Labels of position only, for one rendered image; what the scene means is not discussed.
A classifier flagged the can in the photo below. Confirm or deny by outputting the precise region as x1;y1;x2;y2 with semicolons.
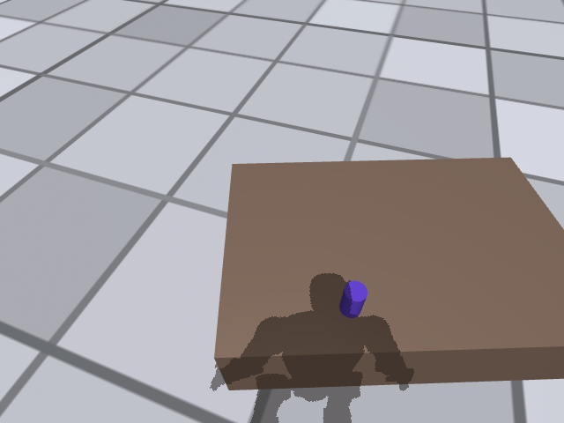
339;281;367;318

